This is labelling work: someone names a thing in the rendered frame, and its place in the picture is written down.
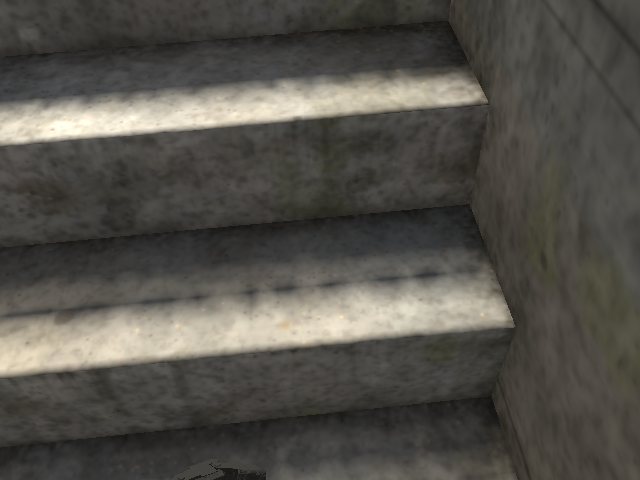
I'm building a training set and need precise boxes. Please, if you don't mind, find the left robot hand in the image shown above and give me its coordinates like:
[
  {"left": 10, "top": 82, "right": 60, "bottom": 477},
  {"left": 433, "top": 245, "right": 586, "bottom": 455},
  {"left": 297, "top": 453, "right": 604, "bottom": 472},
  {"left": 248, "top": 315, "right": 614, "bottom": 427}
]
[{"left": 165, "top": 459, "right": 266, "bottom": 480}]

